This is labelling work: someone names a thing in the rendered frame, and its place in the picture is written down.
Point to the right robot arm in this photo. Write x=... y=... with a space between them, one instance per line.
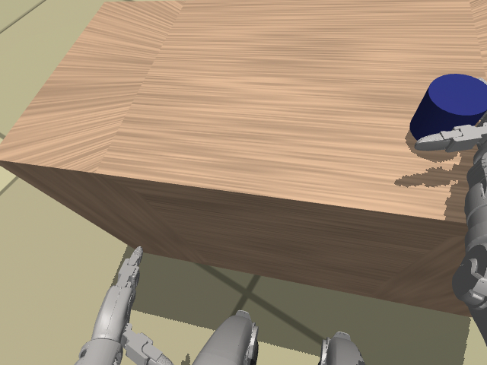
x=469 y=282

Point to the left robot arm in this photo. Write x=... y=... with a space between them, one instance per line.
x=101 y=351

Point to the can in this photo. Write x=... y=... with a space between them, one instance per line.
x=450 y=100

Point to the right robot hand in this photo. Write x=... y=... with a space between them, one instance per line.
x=460 y=138

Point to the left robot hand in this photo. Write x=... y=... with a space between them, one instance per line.
x=113 y=318

